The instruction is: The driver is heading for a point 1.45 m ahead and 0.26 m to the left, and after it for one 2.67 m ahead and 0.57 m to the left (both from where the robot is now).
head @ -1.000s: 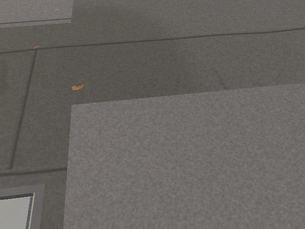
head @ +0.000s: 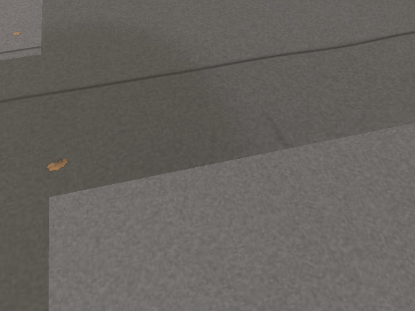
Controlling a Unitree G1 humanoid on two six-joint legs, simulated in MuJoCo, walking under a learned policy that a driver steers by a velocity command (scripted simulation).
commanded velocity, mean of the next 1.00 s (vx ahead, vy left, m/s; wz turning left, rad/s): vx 0.01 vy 0.00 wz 0.44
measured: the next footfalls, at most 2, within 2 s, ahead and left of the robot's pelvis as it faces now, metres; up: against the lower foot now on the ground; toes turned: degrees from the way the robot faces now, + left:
left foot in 0.24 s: +0.05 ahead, +0.16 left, +0.00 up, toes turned +11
right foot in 0.70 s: +0.11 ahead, -0.05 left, +0.00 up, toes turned +29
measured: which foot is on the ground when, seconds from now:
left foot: up 0.00-0.22, down 0.24-0.70, up 0.72-1.00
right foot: down 0.00-0.24, up 0.26-0.68, down 0.70-1.00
